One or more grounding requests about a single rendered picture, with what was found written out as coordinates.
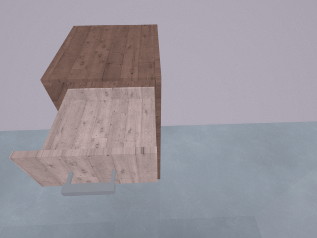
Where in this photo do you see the handle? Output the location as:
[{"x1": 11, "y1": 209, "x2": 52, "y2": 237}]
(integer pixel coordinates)
[{"x1": 61, "y1": 170, "x2": 116, "y2": 196}]

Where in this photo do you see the cabinet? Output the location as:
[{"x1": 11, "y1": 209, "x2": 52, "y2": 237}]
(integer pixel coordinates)
[{"x1": 40, "y1": 24, "x2": 161, "y2": 179}]

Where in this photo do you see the drawer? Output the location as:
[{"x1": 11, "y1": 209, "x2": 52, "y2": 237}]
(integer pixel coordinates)
[{"x1": 9, "y1": 87, "x2": 158, "y2": 186}]

